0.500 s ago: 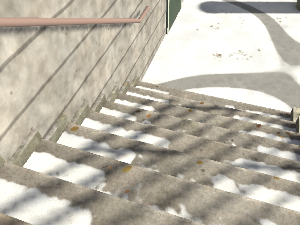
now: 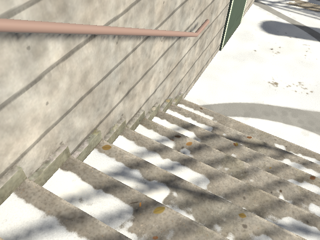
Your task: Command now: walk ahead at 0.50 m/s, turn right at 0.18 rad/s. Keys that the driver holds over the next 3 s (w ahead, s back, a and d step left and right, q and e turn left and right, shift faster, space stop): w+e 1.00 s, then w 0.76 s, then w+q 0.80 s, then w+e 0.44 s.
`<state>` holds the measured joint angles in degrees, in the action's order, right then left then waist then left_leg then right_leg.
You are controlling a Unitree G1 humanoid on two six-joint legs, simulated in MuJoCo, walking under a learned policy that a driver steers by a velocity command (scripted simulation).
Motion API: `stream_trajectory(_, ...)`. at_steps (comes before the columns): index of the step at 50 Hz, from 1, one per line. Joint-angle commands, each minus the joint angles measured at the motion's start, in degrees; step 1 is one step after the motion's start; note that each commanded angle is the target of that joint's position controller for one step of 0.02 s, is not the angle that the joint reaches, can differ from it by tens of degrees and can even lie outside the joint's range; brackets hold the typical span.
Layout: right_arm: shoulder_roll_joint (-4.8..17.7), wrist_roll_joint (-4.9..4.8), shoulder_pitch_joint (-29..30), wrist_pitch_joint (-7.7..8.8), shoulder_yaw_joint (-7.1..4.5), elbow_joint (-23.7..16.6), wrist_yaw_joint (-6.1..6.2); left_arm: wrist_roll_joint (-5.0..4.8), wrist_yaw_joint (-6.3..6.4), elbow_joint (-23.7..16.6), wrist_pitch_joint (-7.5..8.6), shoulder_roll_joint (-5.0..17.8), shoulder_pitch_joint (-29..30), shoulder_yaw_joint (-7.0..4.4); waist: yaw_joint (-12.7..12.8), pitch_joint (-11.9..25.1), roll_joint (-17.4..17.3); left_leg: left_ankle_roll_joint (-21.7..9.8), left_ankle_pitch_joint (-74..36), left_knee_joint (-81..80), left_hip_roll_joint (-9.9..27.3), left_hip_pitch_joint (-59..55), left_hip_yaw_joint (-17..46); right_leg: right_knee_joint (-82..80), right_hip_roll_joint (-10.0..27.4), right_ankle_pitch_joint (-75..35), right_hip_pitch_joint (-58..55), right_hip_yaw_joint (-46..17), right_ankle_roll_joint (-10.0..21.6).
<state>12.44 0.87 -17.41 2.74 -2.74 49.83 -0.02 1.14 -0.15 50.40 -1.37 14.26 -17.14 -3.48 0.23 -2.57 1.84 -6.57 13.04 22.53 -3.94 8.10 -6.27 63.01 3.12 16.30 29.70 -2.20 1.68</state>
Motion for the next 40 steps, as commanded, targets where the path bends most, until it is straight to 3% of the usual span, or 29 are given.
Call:
stream_trajectory(1,7.4,-0.07,-1.8,2.34,-1.54,-1.8,0.28,-0.01,-0.12,-0.9,-1.23,5.3,-3.9,-1.99,1.4,-0.7,-3.6,-2.5,-20.6,-9.4,14.6,0.3,7.1,-2.0,-0.8,-12.9,2.8,-2.3,1.2)
stream_trajectory(2,7.2,-0.91,-1.4,3.20,-1.60,-0.4,0.59,0.23,-0.25,-2.1,-1.04,5.4,-1.1,-2.37,1.9,-2.5,-4.9,-1.2,-18.6,-8.9,15.4,-2.0,7.3,-6.5,0.1,-15.9,6.1,-5.1,1.2)
stream_trajectory(4,7.8,-0.76,-2.1,4.11,-1.83,0.1,0.86,-0.06,-1.30,-2.5,-0.68,4.9,-0.2,-2.53,1.9,-3.0,-5.2,-1.5,-12.7,-7.6,14.2,-0.8,5.2,-13.6,-0.7,-24.6,7.0,-3.9,1.3)
stream_trajectory(8,5.6,-0.72,-4.5,4.28,-1.04,1.8,2.08,1.16,-2.66,-3.0,-1.01,3.8,2.5,-2.54,0.6,-1.9,-4.3,-1.6,-5.2,2.9,14.9,3.1,3.0,-19.8,-1.4,-41.3,4.3,-2.8,1.7)
stream_trajectory(12,6.0,0.92,-10.4,4.21,-0.51,3.0,2.71,2.26,-2.81,-5.6,-1.53,3.1,9.6,-1.96,-3.8,-5.8,-3.2,-0.7,-5.0,13.7,16.6,2.7,3.5,-23.3,-2.8,-41.6,8.3,0.2,2.1)
stream_trajectory(15,6.6,2.06,-13.9,3.15,-0.42,3.8,3.82,1.06,-3.02,-8.2,-0.63,1.1,16.5,-0.77,-7.8,-7.3,-1.9,0.0,-3.7,22.0,17.5,0.7,3.1,-32.3,-2.5,-42.4,7.5,3.9,2.3)
stream_trajectory(18,6.9,1.01,-13.3,1.82,-0.46,4.3,4.50,0.21,-2.85,-7.0,-0.15,1.2,13.9,0.00,-7.1,-7.8,-2.7,0.0,-15.5,31.1,18.3,2.7,2.3,-38.4,-2.4,-36.0,0.0,7.4,3.6)
stream_trajectory(19,3.5,8.53,-23.3,2.28,3.89,9.7,0.52,7.00,-3.04,-2.7,1.75,1.2,1.1,0.10,0.5,-8.1,-1.6,2.9,-15.0,29.2,22.6,14.8,9.0,-36.9,3.0,-33.5,-15.2,1.5,4.1)
stream_trajectory(20,8.7,9.43,-12.1,2.46,2.69,7.6,-2.33,5.86,-3.00,0.4,2.18,3.2,-10.4,-1.23,7.1,-7.7,-5.9,1.3,-17.5,35.2,25.7,17.9,12.0,-32.1,2.9,-26.5,-20.3,0.6,4.8)
stream_trajectory(21,10.6,8.89,-5.6,2.69,1.73,7.0,-4.12,4.04,-2.85,5.9,3.57,8.4,-24.6,-3.78,13.4,-2.0,3.7,5.1,-13.2,57.3,18.1,19.2,5.0,-37.4,0.7,-31.1,-33.1,3.4,8.0)
stream_trajectory(22,8.0,6.52,-10.5,3.12,1.88,8.0,-5.90,5.22,-3.77,12.4,3.62,13.4,-38.0,-5.34,15.8,11.2,20.4,9.6,29.8,98.3,2.9,34.3,-1.6,-31.2,-0.7,-47.8,-56.9,0.9,18.8)
stream_trajectory(23,4.2,6.32,-12.8,3.08,3.52,4.2,-8.21,3.41,-3.87,10.7,4.74,16.7,-36.6,-5.08,13.2,26.3,15.2,11.6,34.1,105.5,0.8,51.2,7.8,-21.3,7.6,-56.9,-77.9,-14.6,25.5)
stream_trajectory(24,8.2,3.13,0.0,4.39,2.76,-0.4,-7.65,4.66,-3.56,8.9,5.68,14.3,-34.5,-4.42,16.8,14.3,3.3,12.6,32.5,104.7,1.0,65.3,9.1,-26.4,11.8,-61.2,-73.1,-22.6,24.7)
stream_trajectory(25,7.5,0.56,4.0,5.28,3.37,-6.5,-6.50,2.09,-4.18,6.0,6.69,13.8,-24.4,-3.64,12.8,9.5,0.4,11.9,29.2,99.2,2.7,74.8,12.0,-31.4,17.3,-36.9,-65.0,-31.7,25.6)
stream_trajectory(26,7.2,0.73,-1.6,4.81,3.40,-5.2,-4.51,3.03,-5.16,5.8,6.68,7.9,-15.7,-1.57,6.0,2.0,-5.0,8.7,18.6,94.4,7.1,74.1,16.0,-35.5,19.2,-20.7,-45.9,-35.0,24.8)
stream_trajectory(27,7.5,2.47,-6.8,3.46,3.77,-3.3,-2.78,4.43,-6.16,5.9,6.56,2.5,-9.0,0.90,-0.2,-1.6,-8.9,6.4,10.8,86.2,10.9,63.9,17.9,-38.1,18.1,-10.9,-24.8,-31.7,24.0)
stream_trajectory(28,4.4,4.18,-7.9,1.61,4.72,-2.0,-1.89,5.61,-5.55,4.1,7.07,-1.5,-1.2,3.25,-4.9,-5.3,-9.5,5.8,-1.1,74.8,15.2,55.2,19.0,-42.9,13.3,-7.7,-4.5,-26.9,21.4)
stream_trajectory(29,1.5,6.31,-7.9,-0.28,5.83,-2.0,-2.40,4.42,-4.52,2.6,8.39,-2.0,3.2,3.71,-5.9,-4.7,-3.6,5.5,-9.3,63.9,15.7,48.2,15.3,-42.9,5.2,-2.1,7.2,-22.4,19.6)
stream_trajectory(30,2.2,6.01,-5.1,-0.12,5.22,-3.1,-2.48,2.34,-3.54,0.0,9.47,-2.9,5.5,4.28,-4.2,-1.6,-6.0,5.7,-19.4,46.0,13.4,29.5,9.6,-41.9,-1.6,1.0,21.2,-12.1,17.9)
stream_trajectory(31,1.1,5.48,-0.8,-0.38,5.60,-3.4,-3.06,2.21,-2.76,1.5,10.38,0.3,0.8,3.97,-2.6,0.4,-4.1,7.2,-22.1,43.4,13.1,21.1,6.1,-40.4,-4.5,5.6,25.1,-10.8,16.4)
stream_trajectory(32,-0.4,5.45,2.1,-0.07,6.46,-4.5,-3.58,3.27,-2.62,2.7,10.57,3.0,-2.5,4.08,-2.0,1.2,-1.5,8.2,-21.3,45.6,12.4,16.1,4.4,-38.7,-4.5,3.6,26.9,-12.0,15.7)
stream_trajectory(33,-0.1,6.16,-5.5,0.56,6.64,-2.3,-4.19,4.44,-2.55,3.1,10.80,6.5,-5.2,3.61,-4.1,1.7,-0.5,8.7,-22.2,51.9,9.5,10.8,2.5,-32.2,-5.4,-2.7,27.4,-12.2,15.5)
stream_trajectory(34,2.8,6.54,-9.2,1.18,5.47,-1.3,-3.82,4.56,-2.87,2.7,11.00,8.9,-7.0,3.06,-4.9,1.8,-2.0,9.7,-15.3,52.6,7.2,9.4,1.8,-26.4,-4.8,-9.1,24.8,-13.6,15.7)
stream_trajectory(35,4.7,6.42,1.4,1.38,5.32,-5.4,-2.85,5.02,-1.50,6.2,11.62,4.8,-14.8,3.68,1.3,1.5,-1.9,10.6,-17.9,45.7,10.8,32.2,13.8,-20.3,-0.8,-6.7,0.6,-23.3,15.0)
stream_trajectory(36,5.1,6.23,9.7,1.10,5.10,-8.4,-1.98,3.20,-0.25,9.6,11.55,1.9,-24.6,3.76,7.3,-0.6,1.1,10.7,-11.6,37.1,10.5,59.1,16.6,-13.9,3.2,-6.2,-27.6,-30.5,16.1)
stream_trajectory(37,3.1,6.05,16.2,1.09,5.71,-9.3,-1.92,2.76,0.46,13.8,10.95,-0.8,-34.0,3.34,13.5,-1.1,2.6,11.3,-8.7,30.4,10.8,75.9,20.0,-11.5,5.2,-6.5,-46.3,-38.3,17.3)
stream_trajectory(38,0.8,6.63,19.8,1.43,6.52,-8.9,-2.93,1.80,1.83,14.1,9.99,-1.9,-37.5,3.14,16.7,-1.8,3.9,11.0,-15.5,23.3,10.8,87.6,21.4,-7.7,3.8,-2.1,-56.1,-42.6,17.3)
stream_trajectory(39,0.1,6.98,23.3,1.58,6.37,-8.8,-3.72,1.65,1.97,13.9,9.00,-3.0,-37.0,3.31,16.6,-2.7,3.2,9.8,-16.3,19.5,10.4,86.8,18.9,-7.4,2.9,-3.7,-52.9,-43.8,17.6)
stream_trajectory(40,0.0,6.66,24.5,1.31,7.16,-7.2,-4.44,0.92,1.81,8.3,8.11,-6.8,-27.5,4.47,15.7,-3.2,-4.0,7.3,-40.8,-3.2,11.5,61.3,14.4,-8.3,-3.9,9.5,-28.6,-31.7,14.3)
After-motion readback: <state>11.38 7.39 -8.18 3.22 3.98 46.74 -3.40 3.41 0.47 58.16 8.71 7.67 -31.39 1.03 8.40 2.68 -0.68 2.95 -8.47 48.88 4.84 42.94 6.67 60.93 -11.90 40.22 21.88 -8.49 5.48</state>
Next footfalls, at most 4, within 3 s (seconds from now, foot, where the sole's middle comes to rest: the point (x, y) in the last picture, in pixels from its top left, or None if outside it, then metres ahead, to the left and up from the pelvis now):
0.42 right None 0.29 -0.13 -0.95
0.92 left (160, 234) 0.67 -0.02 -1.12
1.70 right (230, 224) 0.80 -0.44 -1.29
2.24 left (215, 182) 1.18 -0.43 -1.46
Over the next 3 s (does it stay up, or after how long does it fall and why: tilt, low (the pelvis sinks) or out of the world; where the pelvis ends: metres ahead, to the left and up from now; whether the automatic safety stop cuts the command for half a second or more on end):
stays up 1.39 -0.68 -0.90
